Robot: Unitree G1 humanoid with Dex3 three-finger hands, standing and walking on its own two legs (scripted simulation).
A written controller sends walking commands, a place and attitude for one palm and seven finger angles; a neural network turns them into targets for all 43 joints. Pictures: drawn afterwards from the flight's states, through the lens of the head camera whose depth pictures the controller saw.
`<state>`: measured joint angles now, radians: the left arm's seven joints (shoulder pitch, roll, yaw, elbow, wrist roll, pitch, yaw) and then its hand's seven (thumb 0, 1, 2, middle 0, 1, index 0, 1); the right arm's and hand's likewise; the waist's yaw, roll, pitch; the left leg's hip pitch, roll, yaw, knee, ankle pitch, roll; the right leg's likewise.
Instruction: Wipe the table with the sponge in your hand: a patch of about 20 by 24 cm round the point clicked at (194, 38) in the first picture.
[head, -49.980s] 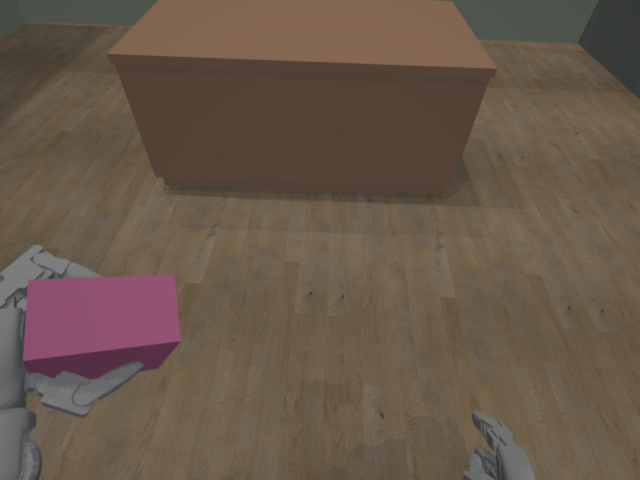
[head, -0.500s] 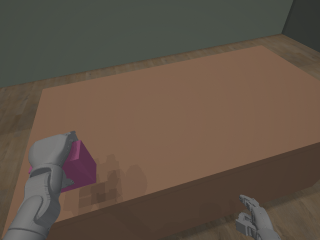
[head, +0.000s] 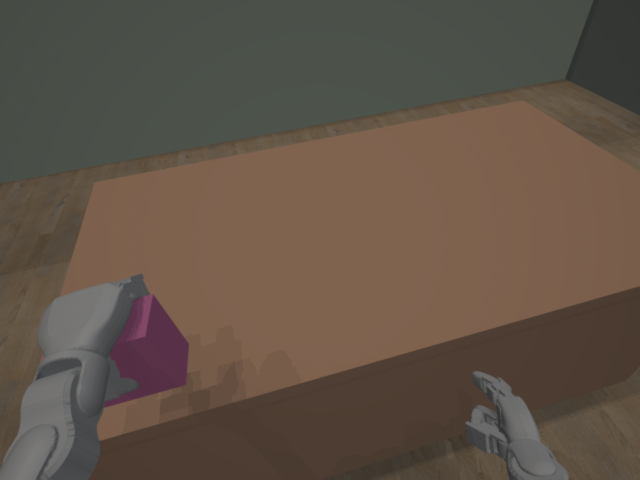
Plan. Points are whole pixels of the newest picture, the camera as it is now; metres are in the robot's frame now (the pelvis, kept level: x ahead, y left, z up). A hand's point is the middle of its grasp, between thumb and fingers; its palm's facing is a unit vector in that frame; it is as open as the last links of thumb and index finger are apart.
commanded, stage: bring the sponge back beside the body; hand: left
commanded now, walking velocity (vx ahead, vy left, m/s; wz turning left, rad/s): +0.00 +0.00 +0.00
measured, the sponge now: (130, 360) +0.22 +0.29 +0.05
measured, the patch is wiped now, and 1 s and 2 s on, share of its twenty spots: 0.95 0.95 0.95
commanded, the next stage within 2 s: step back with the hand held close in 0.68 s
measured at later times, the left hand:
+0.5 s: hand (99, 374) +0.17 +0.28 +0.10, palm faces +0.07 -0.13 -0.99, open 10.4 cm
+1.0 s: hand (136, 342) +0.19 +0.23 +0.14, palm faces +0.29 -0.86 -0.42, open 10.4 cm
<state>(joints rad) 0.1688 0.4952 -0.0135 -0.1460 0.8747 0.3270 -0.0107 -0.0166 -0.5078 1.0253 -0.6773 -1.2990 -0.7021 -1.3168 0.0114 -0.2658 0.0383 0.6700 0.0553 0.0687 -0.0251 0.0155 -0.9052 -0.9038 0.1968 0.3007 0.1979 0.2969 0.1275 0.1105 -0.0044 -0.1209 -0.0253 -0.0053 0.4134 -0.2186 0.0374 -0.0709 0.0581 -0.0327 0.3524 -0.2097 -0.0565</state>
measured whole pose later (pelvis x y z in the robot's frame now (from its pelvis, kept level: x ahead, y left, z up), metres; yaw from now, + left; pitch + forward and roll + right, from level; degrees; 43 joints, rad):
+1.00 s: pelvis -0.02 +0.00 -0.01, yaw +0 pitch +0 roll -2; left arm 0.45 0.41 0.28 -0.53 -0.04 -0.03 0.07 -0.02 -0.51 1.03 -0.68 -1.29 -0.71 -1.31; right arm 0.17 -0.23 0.06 0.50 0.02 0.00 -0.05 0.01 -0.90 -0.90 0.20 0.30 0.20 0.30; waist 0.03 0.01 0.01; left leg -0.30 -0.02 -0.04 0.56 -0.25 0.03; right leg -0.24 0.07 -0.05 0.47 -0.23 -0.06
